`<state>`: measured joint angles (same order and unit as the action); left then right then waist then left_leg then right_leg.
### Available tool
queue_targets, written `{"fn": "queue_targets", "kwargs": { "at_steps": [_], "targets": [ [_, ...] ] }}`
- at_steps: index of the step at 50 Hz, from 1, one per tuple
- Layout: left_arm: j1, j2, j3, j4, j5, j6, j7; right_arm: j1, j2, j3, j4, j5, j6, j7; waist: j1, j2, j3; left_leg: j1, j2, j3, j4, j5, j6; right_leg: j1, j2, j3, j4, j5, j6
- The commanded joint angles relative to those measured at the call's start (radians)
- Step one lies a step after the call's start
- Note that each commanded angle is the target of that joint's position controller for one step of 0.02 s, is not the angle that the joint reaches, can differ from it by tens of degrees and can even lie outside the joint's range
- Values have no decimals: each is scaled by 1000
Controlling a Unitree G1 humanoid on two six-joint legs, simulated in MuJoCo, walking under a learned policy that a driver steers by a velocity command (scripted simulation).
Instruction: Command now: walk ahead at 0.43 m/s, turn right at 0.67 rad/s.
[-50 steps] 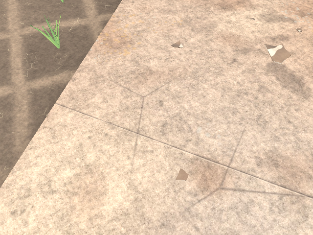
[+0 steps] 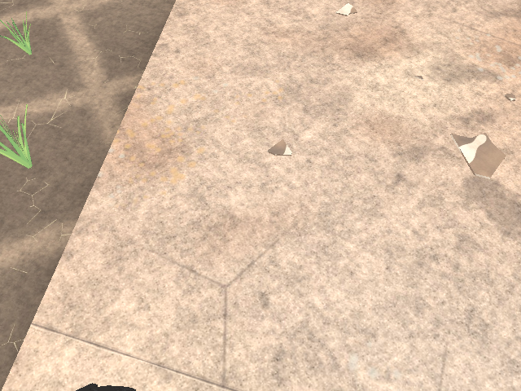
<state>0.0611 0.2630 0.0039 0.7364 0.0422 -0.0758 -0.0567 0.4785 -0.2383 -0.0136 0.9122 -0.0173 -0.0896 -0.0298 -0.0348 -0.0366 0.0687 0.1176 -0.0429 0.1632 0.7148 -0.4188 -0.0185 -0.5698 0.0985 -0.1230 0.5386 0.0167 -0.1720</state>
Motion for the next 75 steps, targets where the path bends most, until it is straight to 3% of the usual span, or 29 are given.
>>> {"fn": "queue_targets", "kwargs": {
  "at_steps": [1, 2, 4, 6, 10, 15, 20, 23, 24, 26, 27, 29, 33, 46, 47, 48, 49, 50, 52, 55, 58, 61, 63, 68, 69, 70, 71, 72, 75],
  "targets": [
    [447, 322, 116, 69, -11, 14, 26, 41, -111, -20, -166, 48, -12, -9, 131, -114, -602, -848, -53, -233, 1094, -175, -51, 1203, -468, 684, 89, 1042, -328],
    [347, 285, 124, 9, -38, 32, 42, -36, -161, -18, -177, 19, -10, -9, 137, 66, -573, -826, 4, -262, 1026, -17, -28, 1051, -417, 695, -30, 742, -311],
    [229, 169, 93, 12, -54, 52, 60, -151, -145, -12, -212, -20, -1, 1, 40, 145, -202, -804, 77, -248, 791, 16, -23, 602, -305, 573, -184, 480, -225],
    [226, 149, 82, 14, -50, 51, 61, -155, -143, -11, -223, -45, 54, 0, 1, 162, -105, -696, 101, -242, 634, 4, -47, 357, -252, 512, -231, 537, -185],
    [224, 201, 102, 1, -29, 45, 51, -211, -105, 0, -273, -30, 86, -5, -10, 85, -167, -613, 95, -215, 399, 102, -65, 237, -156, 440, -170, 666, -122],
    [258, 214, 120, -22, -45, 90, 67, -371, -130, -1, -330, -20, 107, -7, 59, -18, -181, -678, 60, -258, 245, 249, -55, 324, -95, 544, -140, 288, 9],
    [284, 228, 137, -41, -26, 111, 69, -468, -153, 3, -352, 0, 81, -10, 108, -74, -120, -706, 4, -316, 52, 146, -32, 469, -118, 695, -79, 222, -9],
    [215, 226, 137, -70, -26, 112, 66, -394, -171, -2, -331, 11, 59, -15, 63, -107, -105, -501, -18, -322, -189, 154, -10, 415, -90, 746, -35, 195, 41],
    [175, 216, 132, -81, -38, 111, 66, -337, -177, -5, -316, 4, 50, -23, 21, -92, -94, -361, 10, -319, -350, 258, 0, 334, -52, 726, 10, 85, 84],
    [329, 108, 104, -110, -57, 110, 71, -345, -318, -34, -341, -2, 66, -33, 102, 291, -203, -56, 473, -742, -416, 534, 174, 46, 169, 360, 363, -730, 182],
    [308, 228, 126, -87, -4, 113, 70, -288, -264, -36, -323, 11, 82, -26, 55, 222, -219, -69, 473, -761, -384, 632, 244, -5, 96, 289, 536, -689, 195],
    [252, 240, 137, -73, -4, 128, 51, -338, -168, -12, -332, 8, 99, -24, 67, 121, -126, -195, 343, -494, -375, 599, 198, 17, 12, 264, 630, -521, 214],
    [232, 204, 119, -87, -36, 153, 15, -350, -175, -21, -339, -13, 103, -19, 65, 193, -105, -256, 262, -274, -383, 632, 184, 27, -25, 175, 721, -413, 244],
    [149, 101, 55, -115, -37, 141, 27, -234, -239, -68, -248, -2, 111, 26, 39, 238, -129, -298, 302, -188, -276, 609, 189, 363, -35, 80, -3, -388, 156],
    [179, 104, 52, -98, -26, 130, 34, -218, -233, -67, -236, 9, 117, 28, 57, 199, -125, -350, 285, -164, -228, 561, 144, 455, -37, 94, -179, -257, 144],
    [178, 152, 59, -97, -11, 118, 41, -155, -185, -57, -227, 5, 117, 34, 40, 38, -143, -458, 229, -108, -106, 359, 73, 565, -172, 288, -288, -238, 124],
    [132, 276, 79, -135, -21, 113, 44, -156, -87, -28, -288, -3, 119, 38, 14, -248, -112, -662, 70, -20, 27, -146, -7, 556, -457, 617, -295, 61, 10],
    [186, 229, 76, -110, -16, 105, 51, -224, -155, -43, -270, -1, 141, 21, 93, -138, -121, -573, 99, -155, 148, -176, -8, 439, -461, 535, -244, 147, -80],
    [67, 132, 41, -99, -20, 102, 56, -196, -156, -50, -239, 18, 152, 27, 15, -119, -51, -546, 93, -177, 177, -62, 0, 378, -335, 386, -257, 109, -42],
    [64, 101, 28, -82, -27, 93, 71, -148, -163, -58, -191, -4, 148, 29, 9, -121, -89, -515, 66, -151, 191, 4, -7, 435, -268, 308, -220, 275, -21],
    [91, 96, 26, -51, -27, 85, 71, -182, -112, -43, -187, 6, 152, 29, 28, -94, -90, -474, 64, -156, 67, 0, -7, 450, -271, 316, -213, 197, -23],
    [213, 173, 59, 4, -16, 99, 60, -238, -155, -53, -203, -21, 141, 46, 92, -164, -57, -566, 36, -112, 49, -60, 21, 480, -303, 499, -374, -671, -64],
    [208, 169, 62, 9, -17, 91, 52, -281, -149, -54, -216, -12, 124, 57, 87, -121, 8, -595, 49, -124, 14, -60, 43, 446, -337, 560, -417, -738, -76],
    [51, 153, 73, -12, -41, 63, 56, -34, -101, -48, -104, -1, 70, 43, -84, 17, 0, -60, 7, -67, -365, 147, 117, 80, -223, 390, -249, -647, -12],
    [-16, 99, 59, -45, -36, 55, 56, 74, -152, -59, -71, -9, 57, 30, -135, 126, -11, 137, 123, -221, -428, 14, 138, -145, -149, 302, -37, -617, 37],
    [-38, -2, 31, -83, -37, 41, 49, 110, -223, -68, -81, -15, 44, 24, -140, 286, -48, 193, 395, -610, -569, -327, 180, -289, -46, 150, 300, -554, 84],
    [-87, 56, 39, -114, -14, 32, 44, 39, -246, -79, -88, -12, 44, 22, -97, 166, 65, 24, 481, -780, -624, -448, 249, -406, -76, 209, 393, -417, 84],
    [-62, 86, 48, -102, -15, 28, 33, -36, -218, -74, -107, -4, 40, 26, -45, 109, 87, -18, 440, -720, -617, -405, 243, -403, -120, 244, 452, -319, 93],
    [53, 123, 61, -35, 3, 31, 3, -104, -174, -60, -126, 4, 11, 39, 12, 121, 8, -71, 293, -485, -638, -175, 186, -298, -149, 183, 516, -188, 136]
  ]
}}
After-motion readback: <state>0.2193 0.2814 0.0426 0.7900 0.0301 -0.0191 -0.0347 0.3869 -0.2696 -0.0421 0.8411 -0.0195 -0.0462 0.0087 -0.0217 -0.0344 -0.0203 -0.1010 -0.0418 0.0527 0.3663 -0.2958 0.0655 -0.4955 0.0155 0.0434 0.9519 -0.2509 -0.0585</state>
